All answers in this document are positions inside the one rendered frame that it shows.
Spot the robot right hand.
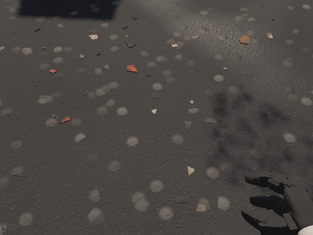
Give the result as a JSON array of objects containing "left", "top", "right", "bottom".
[{"left": 241, "top": 170, "right": 313, "bottom": 235}]

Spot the right robot forearm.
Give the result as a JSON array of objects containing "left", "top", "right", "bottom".
[{"left": 297, "top": 225, "right": 313, "bottom": 235}]

